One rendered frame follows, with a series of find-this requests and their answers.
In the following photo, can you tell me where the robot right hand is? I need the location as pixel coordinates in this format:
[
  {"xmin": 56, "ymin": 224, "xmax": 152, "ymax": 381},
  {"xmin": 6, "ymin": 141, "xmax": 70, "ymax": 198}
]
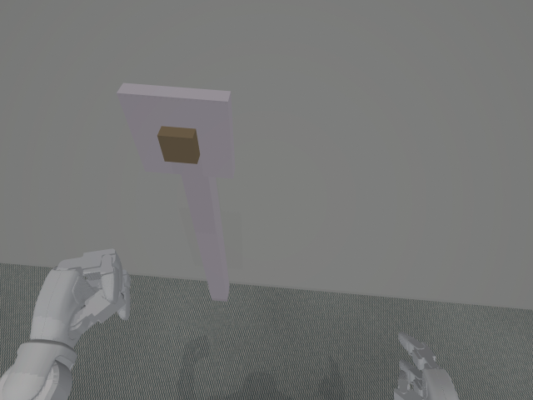
[{"xmin": 394, "ymin": 332, "xmax": 459, "ymax": 400}]

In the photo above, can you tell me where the button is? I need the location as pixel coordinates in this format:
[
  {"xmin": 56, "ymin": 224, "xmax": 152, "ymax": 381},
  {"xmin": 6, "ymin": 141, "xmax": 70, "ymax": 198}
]
[{"xmin": 157, "ymin": 126, "xmax": 200, "ymax": 164}]

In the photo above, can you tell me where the robot left hand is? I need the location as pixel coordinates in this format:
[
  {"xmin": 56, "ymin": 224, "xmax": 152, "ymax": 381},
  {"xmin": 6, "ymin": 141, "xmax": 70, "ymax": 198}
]
[{"xmin": 30, "ymin": 248, "xmax": 131, "ymax": 348}]

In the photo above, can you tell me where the panel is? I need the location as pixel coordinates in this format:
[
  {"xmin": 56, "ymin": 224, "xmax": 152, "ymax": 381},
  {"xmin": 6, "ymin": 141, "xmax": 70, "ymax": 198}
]
[{"xmin": 117, "ymin": 83, "xmax": 235, "ymax": 302}]

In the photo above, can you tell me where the robot left forearm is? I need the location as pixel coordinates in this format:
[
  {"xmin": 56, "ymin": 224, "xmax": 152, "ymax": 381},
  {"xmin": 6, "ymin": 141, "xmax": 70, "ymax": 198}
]
[{"xmin": 0, "ymin": 339, "xmax": 77, "ymax": 400}]

